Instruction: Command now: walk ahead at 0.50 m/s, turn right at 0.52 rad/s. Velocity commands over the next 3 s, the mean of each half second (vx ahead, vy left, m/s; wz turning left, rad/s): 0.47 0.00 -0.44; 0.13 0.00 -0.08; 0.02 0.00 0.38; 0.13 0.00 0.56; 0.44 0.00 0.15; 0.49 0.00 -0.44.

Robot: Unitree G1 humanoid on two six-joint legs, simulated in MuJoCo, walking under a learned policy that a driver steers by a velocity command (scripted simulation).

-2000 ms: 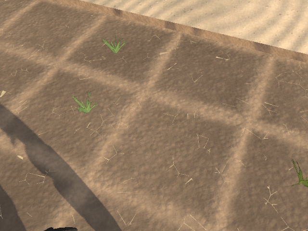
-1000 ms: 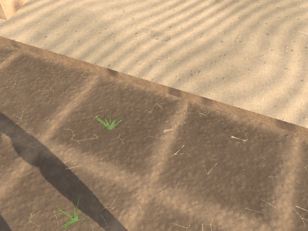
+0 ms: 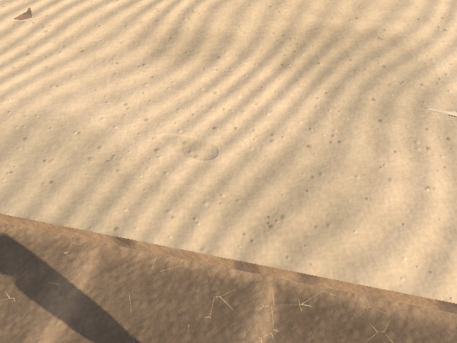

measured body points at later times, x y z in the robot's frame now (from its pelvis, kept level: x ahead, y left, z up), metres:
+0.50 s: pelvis +0.27 -0.08 +0.00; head +0.30 -0.10 +0.45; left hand +0.39 +0.17 -0.12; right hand +0.38 -0.38 -0.11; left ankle +0.46 +0.08 -0.68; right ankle +0.23 -0.14 -0.74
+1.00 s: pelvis +0.43 -0.09 -0.01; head +0.44 -0.10 +0.44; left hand +0.56 +0.15 -0.15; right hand +0.48 -0.35 -0.15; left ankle +0.53 -0.01 -0.74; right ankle +0.39 -0.23 -0.75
